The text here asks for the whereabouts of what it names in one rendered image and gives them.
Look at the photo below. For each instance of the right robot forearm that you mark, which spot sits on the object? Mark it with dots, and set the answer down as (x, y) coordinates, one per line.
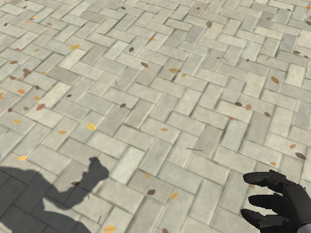
(305, 228)

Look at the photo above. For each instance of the right robot hand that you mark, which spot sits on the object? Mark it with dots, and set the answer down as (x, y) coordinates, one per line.
(293, 208)

